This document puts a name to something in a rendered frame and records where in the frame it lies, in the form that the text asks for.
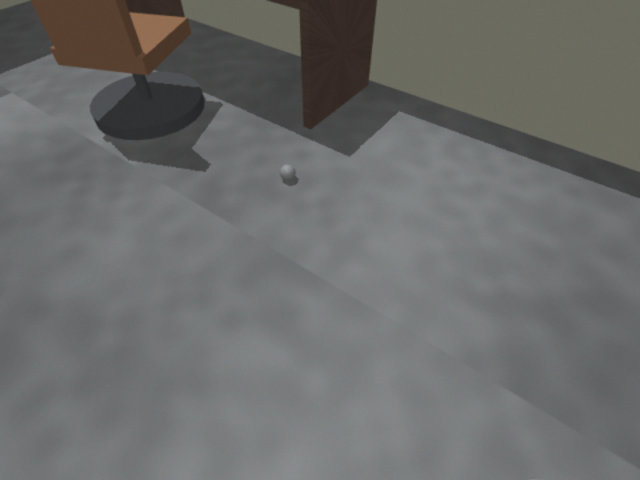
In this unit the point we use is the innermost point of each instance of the office chair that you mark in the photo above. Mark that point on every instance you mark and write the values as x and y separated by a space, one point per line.
104 35

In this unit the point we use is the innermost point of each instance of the desk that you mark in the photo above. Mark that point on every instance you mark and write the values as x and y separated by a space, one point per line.
336 46

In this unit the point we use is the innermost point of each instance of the ball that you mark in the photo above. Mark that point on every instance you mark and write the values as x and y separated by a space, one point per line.
287 172

